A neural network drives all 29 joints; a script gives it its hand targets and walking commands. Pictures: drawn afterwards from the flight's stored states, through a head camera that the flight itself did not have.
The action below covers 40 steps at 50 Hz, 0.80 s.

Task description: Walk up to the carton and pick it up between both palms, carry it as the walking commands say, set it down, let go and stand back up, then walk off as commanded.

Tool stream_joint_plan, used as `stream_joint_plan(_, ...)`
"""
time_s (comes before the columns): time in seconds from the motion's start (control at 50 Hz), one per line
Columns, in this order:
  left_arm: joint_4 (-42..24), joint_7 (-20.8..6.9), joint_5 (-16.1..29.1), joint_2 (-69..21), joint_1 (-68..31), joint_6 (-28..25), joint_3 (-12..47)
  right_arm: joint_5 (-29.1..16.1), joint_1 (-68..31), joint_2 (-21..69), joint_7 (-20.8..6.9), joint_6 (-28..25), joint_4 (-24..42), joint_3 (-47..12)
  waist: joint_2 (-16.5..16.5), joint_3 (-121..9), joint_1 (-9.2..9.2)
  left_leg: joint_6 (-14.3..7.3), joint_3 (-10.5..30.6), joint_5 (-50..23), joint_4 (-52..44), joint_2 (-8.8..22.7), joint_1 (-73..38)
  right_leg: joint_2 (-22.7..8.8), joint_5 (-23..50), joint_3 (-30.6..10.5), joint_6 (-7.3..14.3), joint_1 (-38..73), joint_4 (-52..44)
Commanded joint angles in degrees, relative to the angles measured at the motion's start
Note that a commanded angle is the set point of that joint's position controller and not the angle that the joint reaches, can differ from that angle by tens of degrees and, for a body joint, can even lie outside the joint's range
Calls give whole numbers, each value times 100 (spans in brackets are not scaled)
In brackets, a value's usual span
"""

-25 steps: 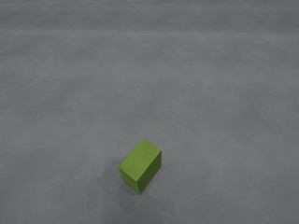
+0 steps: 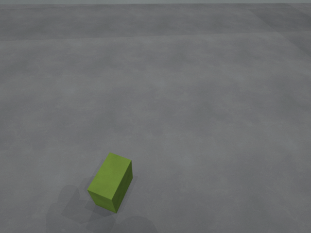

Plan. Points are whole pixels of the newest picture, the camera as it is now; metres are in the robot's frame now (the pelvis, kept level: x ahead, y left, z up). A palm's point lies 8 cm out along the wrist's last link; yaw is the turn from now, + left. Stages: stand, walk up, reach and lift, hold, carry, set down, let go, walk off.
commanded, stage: walk off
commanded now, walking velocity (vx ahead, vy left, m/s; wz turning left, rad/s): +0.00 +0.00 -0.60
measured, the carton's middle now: (113, 183) +0.52 +0.24 -0.65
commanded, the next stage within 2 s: none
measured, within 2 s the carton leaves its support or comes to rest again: neither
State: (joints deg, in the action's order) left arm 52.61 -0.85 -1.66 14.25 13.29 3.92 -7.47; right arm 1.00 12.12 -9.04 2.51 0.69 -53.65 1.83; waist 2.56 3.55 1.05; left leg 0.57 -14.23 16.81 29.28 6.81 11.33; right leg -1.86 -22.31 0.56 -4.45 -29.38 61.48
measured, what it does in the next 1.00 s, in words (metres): steps on the spot, turning right: right foot, then left foot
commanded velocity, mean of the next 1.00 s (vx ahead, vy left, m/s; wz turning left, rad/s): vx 0.00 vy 0.00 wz -0.60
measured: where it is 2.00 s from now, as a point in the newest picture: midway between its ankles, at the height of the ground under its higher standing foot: outside the picture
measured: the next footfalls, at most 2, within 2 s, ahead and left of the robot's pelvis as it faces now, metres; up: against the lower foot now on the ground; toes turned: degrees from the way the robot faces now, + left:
right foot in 0.16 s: +0.05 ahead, -0.15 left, +0.00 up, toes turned -14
left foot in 0.70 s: +0.09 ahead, +0.05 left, +0.00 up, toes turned -18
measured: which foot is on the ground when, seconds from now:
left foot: down 0.00-0.16, up 0.18-0.68, down 0.70-1.00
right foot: up 0.00-0.14, down 0.16-0.70, up 0.72-1.00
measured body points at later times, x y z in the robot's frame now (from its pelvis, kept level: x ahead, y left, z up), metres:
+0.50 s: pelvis +0.00 -0.07 +0.01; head +0.03 -0.10 +0.45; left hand +0.14 +0.15 -0.13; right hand +0.05 -0.35 -0.14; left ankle +0.05 +0.09 -0.67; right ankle +0.01 -0.14 -0.74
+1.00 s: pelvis -0.02 -0.06 -0.01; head +0.02 -0.08 +0.44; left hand +0.18 +0.13 -0.15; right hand -0.09 -0.31 -0.15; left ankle +0.05 +0.06 -0.74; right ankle -0.09 -0.16 -0.71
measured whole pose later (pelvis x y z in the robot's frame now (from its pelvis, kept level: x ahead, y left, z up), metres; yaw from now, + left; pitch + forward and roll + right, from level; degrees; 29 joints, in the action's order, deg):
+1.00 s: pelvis -0.02 -0.06 -0.01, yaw -36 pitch +1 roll +2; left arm 51.8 -1.5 -1.4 13.4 13.1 3.7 -6.3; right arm 1.6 9.9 -10.9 1.8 0.6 -52.4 2.7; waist 1.5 4.8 1.3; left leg 2.2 -16.6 17.1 31.8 8.0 13.6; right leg -4.4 -23.8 1.1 -3.6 -25.1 50.7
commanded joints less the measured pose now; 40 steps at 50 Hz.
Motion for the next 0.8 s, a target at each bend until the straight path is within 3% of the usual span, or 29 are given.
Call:
stream_joint_plan(0.0, -582, -106, 72, 41, -169, -46, 74, 99, -130, -1315, -36, -158, 375, 369, -1371, -125, 45, -605, 588, -1602, -1086, 1435, -2, -254, 20, 205, 7, 130, -918)
stream_joint_plan(0.02, -618, -109, 24, 111, -279, -46, 114, 62, 121, -1190, -59, -162, 410, 367, -1474, -126, -215, -645, 545, -1573, -922, 1481, -186, -253, 57, 388, -12, 81, -1207)
stream_joint_plan(0.04, -689, -136, 38, 6, -467, -86, 112, 127, -99, -1303, -104, -167, 414, 379, -1263, -320, -138, -611, 536, -1839, -789, 1599, -374, -270, -281, 268, 102, 327, -1609)
stream_joint_plan(0.1, -670, -112, 45, 91, -509, -135, 163, 81, 439, -1582, -216, -87, 272, 543, -1361, -423, -413, -379, 198, -2111, -118, 1506, -602, -13, -248, 772, 210, 773, -2614)
stream_joint_plan(0.12, -683, -102, 27, 291, -9, -245, 126, 44, 241, -1669, -255, -72, 356, 566, -1031, -622, 55, -42, 54, -2114, 596, 1419, -70, -153, 1120, 406, 383, 1646, -3471)
stream_joint_plan(0.14, -453, -51, -55, 710, 588, -332, 30, -41, 621, -1392, -290, -74, 269, 512, 219, -1036, 173, 248, -167, -1377, 1691, 1093, 455, -691, 2259, -381, 481, 2506, -4141)
stream_joint_plan(0.16, -464, 40, 21, 1216, 644, -435, -57, 37, 348, -732, -351, -75, 569, 340, 2470, -1049, 268, 691, -98, 2201, 2746, 100, 2144, -2237, 4555, -2496, 944, 3206, -4239)
stream_joint_plan(0.18, -323, 105, 84, 1389, 895, -411, -184, -47, -270, -756, -242, 36, 735, 326, 1882, -1295, 589, 553, 769, 1913, 3330, 278, 2305, -2309, 4481, -2238, 1606, 3161, -4076)
stream_joint_plan(0.2, -277, 148, 16, 1138, 663, -407, -170, -68, -844, -901, -192, 51, 921, 292, 1528, -798, 633, 475, 833, 1677, 3629, 149, 2503, -1933, 4543, -2143, 1647, 2972, -3978)
stream_joint_plan(0.22, -393, 166, 119, 538, 614, -448, -20, -38, -654, -1091, -259, 47, 761, 384, 920, -733, 493, 500, 891, 1393, 3730, 305, 2702, -1665, 4226, -1668, 1391, 3039, -3927)
stream_joint_plan(0.28, -483, 320, 111, 877, 64, -418, -18, -46, -298, -949, -301, 147, 584, 351, 1034, -793, 89, 479, 1098, 620, 3738, 260, 2083, -1216, 2704, -1381, 1237, 2319, -4315)
stream_joint_plan(0.32, -489, 301, 66, 526, -28, -427, 69, 33, -402, -816, -269, 169, 586, 313, 632, -441, 47, 481, 1056, 539, 3387, 94, 2109, -1257, 3555, -1519, 1403, 2022, -4318)
stream_joint_plan(0.34, -518, 251, 35, 854, -90, -385, 5, -4, -229, -696, -263, 174, 441, 278, 372, -581, 50, 570, 1060, 473, 3186, 9, 1997, -1114, 3178, -1321, 1360, 2224, -4351)
stream_joint_plan(0.38, -533, 236, -5, 785, 72, -515, 22, -3, -406, -755, -220, 200, 491, 295, -98, -801, 95, 532, 1130, 515, 2864, 9, 2059, -1458, 3172, -1775, 1639, 2510, -4407)
stream_joint_plan(0.42, -456, 204, 20, 716, 152, -500, 59, 20, -289, -782, -154, 190, 466, 331, 314, -681, 78, 528, 1135, 385, 2617, -132, 1973, -1204, 3210, -1655, 1589, 2429, -4413)
stream_joint_plan(0.46, -284, 217, 47, 657, 446, -431, 70, 25, -604, -713, -101, 258, 535, 331, 571, -455, 170, 443, 1188, 503, 2342, -217, 1981, -1052, 1863, -1956, 1527, 2175, -4650)
stream_joint_plan(0.48, -308, 225, 24, 643, 462, -405, 62, 26, -780, -836, -69, 222, 678, 343, 220, -314, 226, 530, 1285, 568, 2240, -139, 2057, -1194, 2097, -2146, 1617, 1994, -4632)
stream_joint_plan(0.5, -367, 182, -51, 715, 79, -420, 57, -106, -594, -712, -86, 190, 563, 328, 220, -307, -70, 466, 1384, 563, 2052, -169, 1868, -1114, 1849, -2099, 1598, 1908, -4679)
stream_joint_plan(0.52, -383, 131, -13, 962, 340, -404, -44, -52, -574, -724, -83, 146, 553, 273, 474, -507, 193, 444, 1257, 585, 1793, -218, 1672, -1201, 1955, -2176, 1597, 2034, -4581)
stream_joint_plan(0.54, -349, 141, 4, 712, 143, -400, 46, -88, -855, -811, -108, 114, 703, 310, 514, -463, 65, 383, 1375, 725, 1525, -369, 1496, -1161, 2940, -2305, 1651, 2021, -4334)
stream_joint_plan(0.56, -317, 131, -2, 539, 314, -395, 59, -150, -629, -731, -73, 113, 659, 328, 711, -796, 66, 339, 1458, 785, 1371, -396, 1337, -1161, 2503, -2640, 1625, 2178, -4350)
stream_joint_plan(0.58, -383, 131, 4, 637, -100, -415, 61, -110, -332, -942, -73, 78, 565, 324, 1110, -545, -131, 338, 1393, 596, 1116, -387, 902, -1105, 2826, -2467, 1579, 1485, -4343)
stream_joint_plan(0.64, -374, 93, 125, 706, -171, -384, -12, -120, 204, -955, -9, -91, 345, 348, 132, -961, -336, 247, 1027, -532, -535, -432, -465, -592, 2283, -2006, 1049, 1115, -3816)
stream_joint_plan(0.66, -384, 82, 169, 355, -77, -366, 23, -81, 435, -1147, 11, -143, 258, 371, -673, -1143, -440, 14, 1692, -711, -985, 421, -1283, 8, 1384, -1612, 656, 431, -3283)
stream_joint_plan(0.68, -542, 128, 220, 85, -258, -359, 144, -52, 420, -1582, 63, -137, 312, 461, -1952, -1095, -463, -484, 3003, -957, -1501, 1763, -1634, 684, -226, -655, 401, -557, -2053)
stream_joint_plan(0.7, -434, 165, 110, 121, 169, -318, 53, 0, -12, -1730, 71, -104, 431, 444, -1644, -857, -127, -843, 3161, -1552, -1417, 2281, -1072, 539, -1053, -308, 370, -643, -693)
stream_joint_plan(0.72, -318, 112, -22, 370, 331, -258, 15, 32, -553, -1458, 98, -72, 586, 372, -1171, -574, 220, -864, 2414, -1842, -1414, 2190, -424, 262, -795, -435, 353, -291, 115)
stream_joint_plan(0.74, -233, 79, -38, 505, 568, -253, -52, -27, -610, -1218, 33, -59, 640, 349, -952, -553, 186, -889, 2169, -1521, -1519, 1934, -242, 252, -455, -206, 333, -181, 225)
stream_joint_plan(0.78, -340, 1, -147, 291, 102, -198, 4, -56, -442, -1000, 84, -107, 610, 286, -1345, -35, -77, -500, 1884, -463, -1619, 1349, 379, 63, -127, -219, 159, -341, 385)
